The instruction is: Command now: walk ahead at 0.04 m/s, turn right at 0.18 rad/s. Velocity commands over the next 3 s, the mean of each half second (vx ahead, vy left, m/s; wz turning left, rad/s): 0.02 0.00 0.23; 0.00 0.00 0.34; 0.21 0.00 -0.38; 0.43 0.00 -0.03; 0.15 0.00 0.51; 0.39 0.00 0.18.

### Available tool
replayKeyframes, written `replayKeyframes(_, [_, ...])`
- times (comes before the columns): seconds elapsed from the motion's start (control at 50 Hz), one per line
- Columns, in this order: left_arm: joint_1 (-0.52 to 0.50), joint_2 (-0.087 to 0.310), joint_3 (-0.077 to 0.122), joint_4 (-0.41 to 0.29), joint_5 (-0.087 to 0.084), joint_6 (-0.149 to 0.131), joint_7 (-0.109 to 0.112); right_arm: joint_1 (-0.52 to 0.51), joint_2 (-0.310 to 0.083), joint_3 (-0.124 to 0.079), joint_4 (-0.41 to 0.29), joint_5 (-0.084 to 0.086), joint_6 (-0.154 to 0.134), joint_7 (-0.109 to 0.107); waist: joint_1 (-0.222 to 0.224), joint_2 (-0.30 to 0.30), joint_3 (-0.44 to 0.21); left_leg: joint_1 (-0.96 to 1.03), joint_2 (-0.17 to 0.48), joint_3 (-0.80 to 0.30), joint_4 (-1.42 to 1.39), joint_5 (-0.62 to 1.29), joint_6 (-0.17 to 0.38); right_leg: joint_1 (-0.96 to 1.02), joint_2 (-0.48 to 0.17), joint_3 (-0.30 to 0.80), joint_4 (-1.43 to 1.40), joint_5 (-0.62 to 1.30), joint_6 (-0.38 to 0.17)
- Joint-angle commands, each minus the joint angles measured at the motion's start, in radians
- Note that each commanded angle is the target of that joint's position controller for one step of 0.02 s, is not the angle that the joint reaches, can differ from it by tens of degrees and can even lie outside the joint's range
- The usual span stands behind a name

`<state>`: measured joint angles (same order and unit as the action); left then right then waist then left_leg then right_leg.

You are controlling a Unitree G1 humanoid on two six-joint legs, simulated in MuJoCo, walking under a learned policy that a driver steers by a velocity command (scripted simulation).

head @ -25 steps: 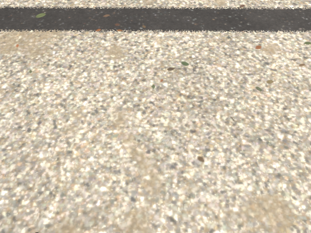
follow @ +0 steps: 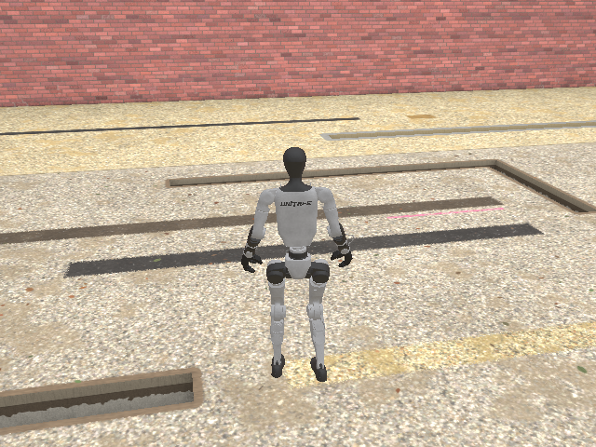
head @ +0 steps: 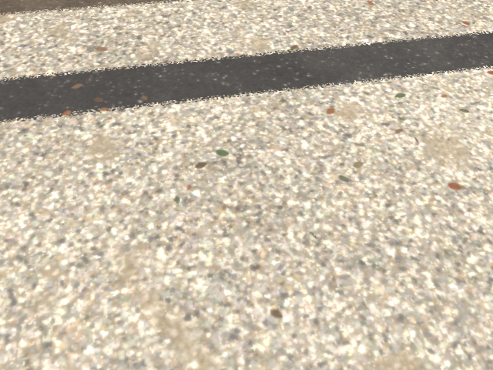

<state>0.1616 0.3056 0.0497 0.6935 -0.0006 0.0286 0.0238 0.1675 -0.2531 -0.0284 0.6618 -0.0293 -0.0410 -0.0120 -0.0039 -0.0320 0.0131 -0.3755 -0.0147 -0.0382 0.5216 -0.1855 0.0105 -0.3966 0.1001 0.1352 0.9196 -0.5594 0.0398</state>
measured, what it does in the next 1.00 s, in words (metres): steps on the spot, turning left: right foot, then left foot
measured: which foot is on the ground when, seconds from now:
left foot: down 0.00-0.22, up 0.24-0.48, down 0.50-1.00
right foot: up 0.00-0.16, down 0.18-0.50, up 0.52-0.94, down 0.96-1.00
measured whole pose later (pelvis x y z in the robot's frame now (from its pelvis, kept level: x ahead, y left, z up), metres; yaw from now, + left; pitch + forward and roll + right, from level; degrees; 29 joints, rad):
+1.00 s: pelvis +0.02 +0.02 +0.00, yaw +21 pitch +0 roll +0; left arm 0.19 0.27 0.06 0.76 0.01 0.00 0.01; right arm 0.15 -0.26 -0.03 0.65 -0.03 0.01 -0.01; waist 0.01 0.02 0.02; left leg -0.29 -0.10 -0.12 0.53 -0.24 0.04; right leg -0.25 0.00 0.06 0.51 -0.26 0.02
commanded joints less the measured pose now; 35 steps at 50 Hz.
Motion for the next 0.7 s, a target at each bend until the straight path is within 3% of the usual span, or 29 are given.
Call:
replayKeyframes(0.02, [0.062,0.103,0.037,-0.031,-0.005,0.019,0.007,-0.029,-0.146,-0.039,-0.057,0.015,-0.001,0.0,0.027,0.15,-0.108,0.194,0.274,-0.286,-0.151,0.386,0.198,-0.077,-0.083,0.012,0.115,0.006,0.05])
replayKeyframes(0.04, [0.069,0.069,0.027,-0.026,-0.006,0.022,0.005,-0.053,-0.14,-0.038,-0.056,0.013,0.006,0.001,0.039,0.165,-0.098,0.152,0.226,-0.22,-0.156,0.372,0.176,-0.023,-0.085,-0.03,0.029,0.032,0.056])
replayKeyframes(0.08, [0.044,0.008,0.007,-0.02,0.002,0.016,0.001,-0.04,-0.117,-0.033,-0.041,0.016,0.018,0.007,0.019,0.214,-0.105,0.145,0.167,-0.173,-0.148,0.355,0.161,0.074,-0.089,-0.079,-0.178,0.082,0.061])
replayKeyframes(0.16, [0.058,0.061,0.03,0.001,-0.003,0.007,0.0,-0.003,-0.177,-0.056,-0.04,0.044,0.036,0.004,0.017,0.225,-0.104,0.148,0.158,-0.245,-0.122,0.21,0.15,0.202,-0.055,-0.122,-0.496,0.35,0.009])
replayKeyframes(0.18, [0.059,0.094,0.038,-0.007,0.006,0.006,0.004,0.01,-0.177,-0.056,-0.04,0.046,0.033,0.003,0.015,0.192,-0.109,0.094,0.155,-0.258,-0.115,0.137,0.119,0.258,-0.097,-0.089,-0.492,0.385,-0.023])
replayKeyframes(0.2, [0.074,0.131,0.047,-0.016,0.019,0.006,0.011,-0.001,-0.155,-0.049,-0.054,0.035,0.025,0.007,0.014,0.116,-0.117,0.01,0.122,-0.231,-0.061,0.077,0.083,0.316,-0.184,-0.034,-0.469,0.462,-0.068])
replayKeyframes(0.22, [0.082,0.17,0.066,0.013,0.019,0.011,0.01,-0.01,-0.12,-0.044,-0.072,0.039,0.018,0.009,-0.006,-0.089,-0.092,-0.046,0.017,-0.085,0.01,-0.056,0.033,0.268,-0.231,0.011,-0.49,0.39,-0.127])
replayKeyframes(0.24, [0.067,0.144,0.063,0.0,0.019,0.01,0.009,-0.031,-0.127,-0.045,-0.073,0.033,0.017,0.01,0.016,-0.151,-0.055,-0.076,-0.026,-0.024,0.097,-0.12,0.0,0.231,-0.296,0.086,-0.559,0.374,-0.178])
replayKeyframes(0.28, [0.022,0.129,0.058,-0.024,0.023,-0.003,0.021,-0.032,-0.147,-0.064,-0.075,0.036,0.027,0.008,0.024,-0.182,-0.022,-0.144,-0.018,0.018,0.308,-0.291,-0.017,0.225,-0.413,0.162,-0.584,0.553,-0.25])
replayKeyframes(0.32, [0.016,0.129,0.059,-0.021,0.011,-0.024,0.029,-0.016,-0.136,-0.071,-0.083,0.04,0.045,0.009,0.02,-0.136,-0.017,-0.22,0.026,-0.015,0.46,-0.376,-0.032,0.276,-0.459,0.147,-0.553,0.783,-0.277])
replayKeyframes(0.36, [-0.013,0.14,0.066,-0.017,-0.004,-0.025,0.03,-0.007,-0.105,-0.061,-0.086,0.046,0.058,0.015,0.013,-0.122,-0.021,-0.202,0.048,0.01,0.411,-0.325,-0.042,0.295,-0.42,0.056,-0.528,0.85,-0.243])
replayKeyframes(0.4, [-0.022,0.153,0.074,-0.016,-0.009,-0.01,0.029,-0.017,-0.1,-0.057,-0.099,0.051,0.061,0.028,0.026,-0.147,-0.043,-0.113,0.039,0.061,0.31,-0.258,-0.042,0.284,-0.388,-0.018,-0.51,0.867,-0.219])
replayKeyframes(0.44, [-0.017,0.159,0.077,-0.012,-0.019,-0.001,0.027,0.002,-0.118,-0.068,-0.105,0.056,0.067,0.042,0.019,-0.15,-0.064,-0.025,0.016,0.101,0.175,-0.171,-0.027,0.285,-0.379,-0.057,-0.468,0.818,-0.198])
replayKeyframes(0.48, [0.009,0.137,0.071,0.001,-0.032,-0.008,0.021,0.075,-0.142,-0.087,-0.085,0.046,0.071,0.037,-0.016,-0.089,-0.088,0.158,-0.028,0.11,-0.034,0.022,0.017,0.209,-0.335,-0.128,-0.333,0.676,-0.133])
replayKeyframes(0.5, [0.06,0.1,0.062,0.005,-0.005,-0.017,0.015,0.104,-0.225,-0.111,-0.097,0.044,0.07,0.022,-0.007,0.111,-0.111,0.328,0.091,-0.101,-0.094,0.353,0.075,0.038,-0.254,-0.217,-0.11,0.419,-0.043])
replayKeyframes(0.52, [0.008,0.038,0.036,-0.057,0.041,-0.025,0.013,0.121,-0.343,-0.126,-0.13,0.021,0.062,0.019,-0.01,0.368,-0.13,0.405,0.377,-0.521,-0.128,0.688,0.293,-0.239,-0.092,-0.194,0.152,-0.136,0.036])
replayKeyframes(0.54, [-0.054,0.088,0.049,-0.062,0.02,-0.029,0.016,0.165,-0.285,-0.108,-0.124,-0.003,0.04,0.03,-0.075,0.238,-0.208,0.383,0.409,-0.565,-0.161,0.595,0.379,-0.25,-0.094,-0.048,0.31,-0.169,0.033])
replayKeyframes(0.56, [-0.064,0.11,0.056,-0.059,-0.003,-0.025,0.017,0.116,-0.261,-0.097,-0.122,0.0,0.024,0.031,-0.046,0.176,-0.144,0.336,0.359,-0.469,-0.159,0.507,0.339,-0.27,-0.114,-0.036,0.349,-0.092,0.021])
replayKeyframes(0.58, [-0.049,0.116,0.061,-0.04,-0.001,-0.02,0.023,0.063,-0.24,-0.094,-0.12,0.021,0.021,0.023,-0.021,0.118,-0.107,0.299,0.297,-0.392,-0.158,0.404,0.277,-0.273,-0.134,-0.037,0.32,-0.002,0.017])
replayKeyframes(0.6, [-0.047,0.125,0.066,-0.03,0.007,-0.016,0.031,0.023,-0.222,-0.086,-0.126,0.037,0.027,0.015,-0.008,0.106,-0.087,0.267,0.262,-0.353,-0.161,0.354,0.238,-0.263,-0.146,-0.031,0.274,0.065,0.019])
replayKeyframes(0.62, [-0.037,0.125,0.068,-0.026,0.009,-0.014,0.03,0.001,-0.219,-0.081,-0.13,0.04,0.033,0.007,0.009,0.12,-0.086,0.217,0.227,-0.318,-0.169,0.354,0.221,-0.209,-0.136,-0.038,0.257,0.117,0.026])
replayKeyframes(0.7, [-0.024,0.08,0.055,-0.015,0.0,-0.019,0.021,0.003,-0.206,-0.077,-0.133,0.034,0.045,-0.013,0.011,0.142,-0.112,0.235,0.189,-0.292,-0.177,0.3,0.219,-0.17,-0.102,-0.052,0.113,0.202,0.05])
